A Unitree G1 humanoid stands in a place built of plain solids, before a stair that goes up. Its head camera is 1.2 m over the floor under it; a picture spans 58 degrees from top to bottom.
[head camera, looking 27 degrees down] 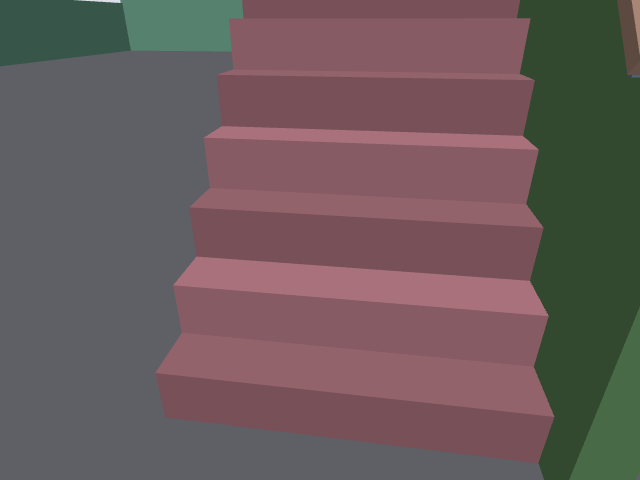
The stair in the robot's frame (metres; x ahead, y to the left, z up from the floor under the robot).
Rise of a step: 0.20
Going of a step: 0.20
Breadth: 1.20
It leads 8 degrees to the right of straight ahead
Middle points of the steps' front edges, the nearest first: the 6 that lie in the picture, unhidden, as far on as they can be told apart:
0.95 -0.07 0.20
1.15 -0.10 0.40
1.35 -0.13 0.60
1.54 -0.15 0.80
1.74 -0.18 1.00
1.94 -0.21 1.21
